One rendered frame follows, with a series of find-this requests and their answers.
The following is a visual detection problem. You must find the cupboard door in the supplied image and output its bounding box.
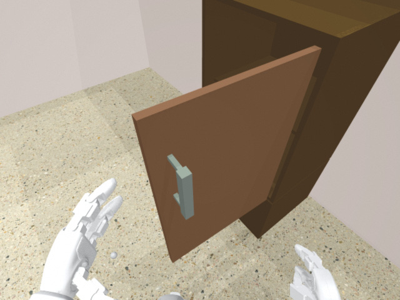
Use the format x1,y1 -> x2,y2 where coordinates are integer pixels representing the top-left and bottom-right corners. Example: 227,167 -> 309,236
131,46 -> 322,263

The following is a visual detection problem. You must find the handle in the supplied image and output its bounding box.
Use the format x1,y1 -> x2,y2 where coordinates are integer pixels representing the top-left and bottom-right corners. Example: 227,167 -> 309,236
167,154 -> 194,220

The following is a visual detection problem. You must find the robot left hand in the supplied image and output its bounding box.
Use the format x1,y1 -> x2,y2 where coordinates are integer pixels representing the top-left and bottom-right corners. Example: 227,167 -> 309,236
40,178 -> 123,300

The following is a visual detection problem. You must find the robot right hand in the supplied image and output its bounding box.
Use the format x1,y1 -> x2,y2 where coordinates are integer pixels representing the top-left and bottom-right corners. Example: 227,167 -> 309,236
290,244 -> 341,300

